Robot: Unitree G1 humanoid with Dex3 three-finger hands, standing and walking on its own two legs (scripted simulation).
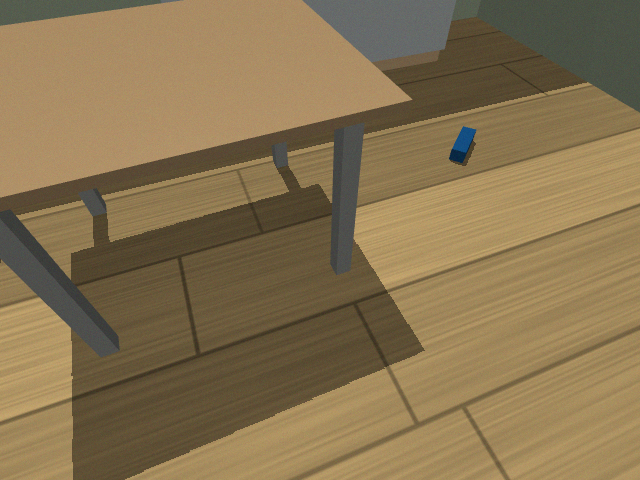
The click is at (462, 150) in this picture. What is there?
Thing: lying carton
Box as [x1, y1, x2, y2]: [449, 126, 475, 162]
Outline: 475,129 463,126 451,150 449,157 450,159 462,162 472,140
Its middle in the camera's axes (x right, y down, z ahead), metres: +0.76 -0.53 +2.05
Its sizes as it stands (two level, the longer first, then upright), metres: 0.229 0.072 0.065
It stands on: the floor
